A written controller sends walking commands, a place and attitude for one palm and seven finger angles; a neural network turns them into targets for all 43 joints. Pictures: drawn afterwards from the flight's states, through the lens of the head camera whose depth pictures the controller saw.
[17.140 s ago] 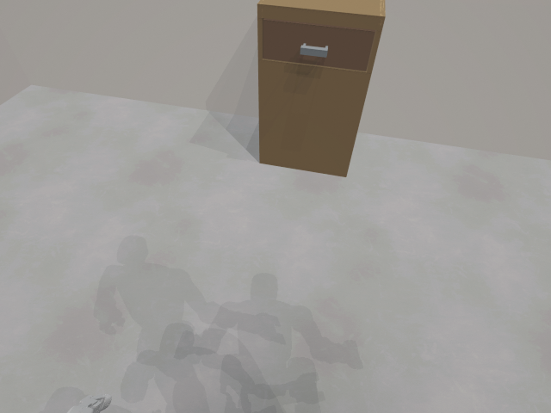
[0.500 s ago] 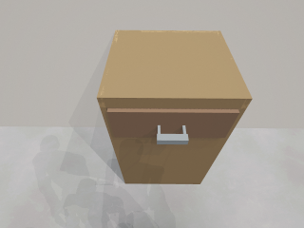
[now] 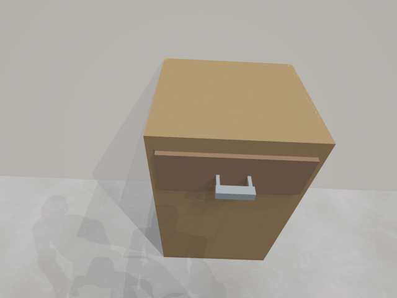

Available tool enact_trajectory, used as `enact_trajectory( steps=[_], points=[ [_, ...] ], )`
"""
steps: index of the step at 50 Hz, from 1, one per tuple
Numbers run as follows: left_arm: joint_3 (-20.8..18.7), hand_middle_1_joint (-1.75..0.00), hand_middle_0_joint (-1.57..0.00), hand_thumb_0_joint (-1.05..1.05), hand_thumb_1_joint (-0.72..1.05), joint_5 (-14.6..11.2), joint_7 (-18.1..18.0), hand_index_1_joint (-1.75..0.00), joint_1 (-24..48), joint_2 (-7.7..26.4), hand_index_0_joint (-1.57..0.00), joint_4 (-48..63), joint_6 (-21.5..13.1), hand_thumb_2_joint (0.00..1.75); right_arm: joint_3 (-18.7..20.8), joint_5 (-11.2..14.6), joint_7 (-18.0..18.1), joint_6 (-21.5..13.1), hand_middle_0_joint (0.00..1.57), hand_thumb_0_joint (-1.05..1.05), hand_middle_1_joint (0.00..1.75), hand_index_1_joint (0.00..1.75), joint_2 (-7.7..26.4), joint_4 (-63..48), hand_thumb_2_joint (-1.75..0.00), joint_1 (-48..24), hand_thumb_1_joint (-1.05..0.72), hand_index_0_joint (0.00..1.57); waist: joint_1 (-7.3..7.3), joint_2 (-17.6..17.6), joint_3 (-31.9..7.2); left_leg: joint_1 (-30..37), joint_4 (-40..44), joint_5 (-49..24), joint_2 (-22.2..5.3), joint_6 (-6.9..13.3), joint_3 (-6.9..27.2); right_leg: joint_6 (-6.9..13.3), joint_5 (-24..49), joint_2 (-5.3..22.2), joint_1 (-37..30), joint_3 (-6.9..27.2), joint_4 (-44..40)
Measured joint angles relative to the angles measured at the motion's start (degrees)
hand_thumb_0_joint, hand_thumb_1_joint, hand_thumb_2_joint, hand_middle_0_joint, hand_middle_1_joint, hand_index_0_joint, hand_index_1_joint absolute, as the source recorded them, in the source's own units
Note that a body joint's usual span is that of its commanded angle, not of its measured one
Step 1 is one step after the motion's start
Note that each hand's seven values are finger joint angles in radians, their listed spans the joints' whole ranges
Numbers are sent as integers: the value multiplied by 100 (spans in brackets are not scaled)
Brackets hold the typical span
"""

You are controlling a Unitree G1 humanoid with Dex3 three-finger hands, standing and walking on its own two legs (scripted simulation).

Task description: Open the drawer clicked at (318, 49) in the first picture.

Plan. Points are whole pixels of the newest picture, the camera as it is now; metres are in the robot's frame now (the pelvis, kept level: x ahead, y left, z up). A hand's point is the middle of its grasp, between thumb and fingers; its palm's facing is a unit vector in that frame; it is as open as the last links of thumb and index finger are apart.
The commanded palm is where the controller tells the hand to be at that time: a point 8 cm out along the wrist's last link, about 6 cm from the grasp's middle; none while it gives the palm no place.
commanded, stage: come to a stop and stand still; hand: left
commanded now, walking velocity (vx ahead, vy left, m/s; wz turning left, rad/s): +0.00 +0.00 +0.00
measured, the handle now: (234, 185) +0.44 -0.09 -0.08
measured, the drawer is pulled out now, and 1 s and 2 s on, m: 0.01 0.01 0.01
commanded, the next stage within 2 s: look again from close up in 1.22 s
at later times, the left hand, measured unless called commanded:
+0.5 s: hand out of the picture -0.04 +0.19 -0.17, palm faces +0.04 -0.98 -0.19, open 16.3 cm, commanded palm none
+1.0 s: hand out of the picture -0.04 +0.16 -0.17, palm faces +0.05 -0.99 -0.14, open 16.3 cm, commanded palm none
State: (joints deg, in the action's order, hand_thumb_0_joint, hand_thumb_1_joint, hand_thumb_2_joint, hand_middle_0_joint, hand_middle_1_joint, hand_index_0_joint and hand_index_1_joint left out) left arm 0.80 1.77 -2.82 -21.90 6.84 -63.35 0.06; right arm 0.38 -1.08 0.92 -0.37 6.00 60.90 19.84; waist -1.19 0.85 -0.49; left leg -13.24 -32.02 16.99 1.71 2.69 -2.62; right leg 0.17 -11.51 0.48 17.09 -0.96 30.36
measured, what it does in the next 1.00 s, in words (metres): stands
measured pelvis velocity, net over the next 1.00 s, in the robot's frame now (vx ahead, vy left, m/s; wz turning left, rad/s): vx -0.01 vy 0.01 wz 0.02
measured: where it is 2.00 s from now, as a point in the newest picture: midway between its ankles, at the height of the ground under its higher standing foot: outside the picture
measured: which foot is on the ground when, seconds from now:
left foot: down 0.00-1.00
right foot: down 0.00-1.00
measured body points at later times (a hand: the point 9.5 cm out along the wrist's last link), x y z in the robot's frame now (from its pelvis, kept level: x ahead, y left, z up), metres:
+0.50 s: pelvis +0.00 +0.02 +0.01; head -0.01 +0.03 +0.46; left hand -0.04 +0.24 -0.15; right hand +0.03 -0.21 -0.14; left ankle +0.00 +0.09 -0.73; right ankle +0.05 -0.12 -0.73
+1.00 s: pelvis -0.01 +0.01 +0.01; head -0.02 +0.02 +0.46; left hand -0.04 +0.21 -0.16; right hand -0.01 -0.20 -0.15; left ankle +0.00 +0.09 -0.73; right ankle +0.05 -0.12 -0.73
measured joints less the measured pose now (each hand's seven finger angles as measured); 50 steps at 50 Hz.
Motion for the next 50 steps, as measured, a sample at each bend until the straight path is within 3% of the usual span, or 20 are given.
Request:
enact_trajectory(
  steps=[5, 12, 29, 50],
  points=[
    [59, -30, -15, -6, -51, 41, 53, -30, -139, 99, -15, 134, 20, 29, 48, 2, 36, -29, 20, 2, 30, 29, 325, -219, -90, -113, -93, 20, 108, -26, -342, 139, 89, 10, 106, 139, -33, -121, 2, 98, -132, 43, -67],
    [-22, -30, -15, -5, -51, -4, 72, -30, -192, 268, -15, 315, 16, 29, -14, 19, 8, -103, 20, 1, 30, 29, 457, -474, -90, -316, -92, 20, 215, 18, -273, 253, 466, -232, 264, 226, -49, -193, 142, 246, -187, 75, -280],
    [40, -30, -15, -3, -50, -30, 97, -30, -63, 183, -15, 265, -10, 29, -119, 38, -15, -46, 20, 1, 30, 29, 354, -67, -90, -209, -91, 20, 135, 7, 104, 353, 777, -421, 268, 186, 30, -205, 295, 252, -305, 0, -579],
    [30, -30, -15, -2, -49, -78, 51, -30, -7, 19, -15, 84, -59, 30, -130, 54, 16, -45, 20, 1, 30, 29, 72, 281, -90, -155, -91, 20, 134, 80, 125, 368, 711, -424, 147, 75, 63, -99, 346, 136, -366, -45, -616]
  ],
)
